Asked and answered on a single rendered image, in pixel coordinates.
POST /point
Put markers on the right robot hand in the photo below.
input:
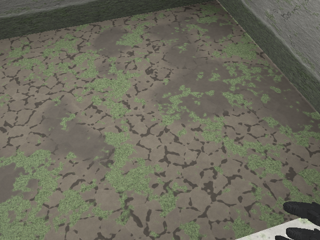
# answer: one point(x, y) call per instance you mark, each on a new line
point(310, 211)

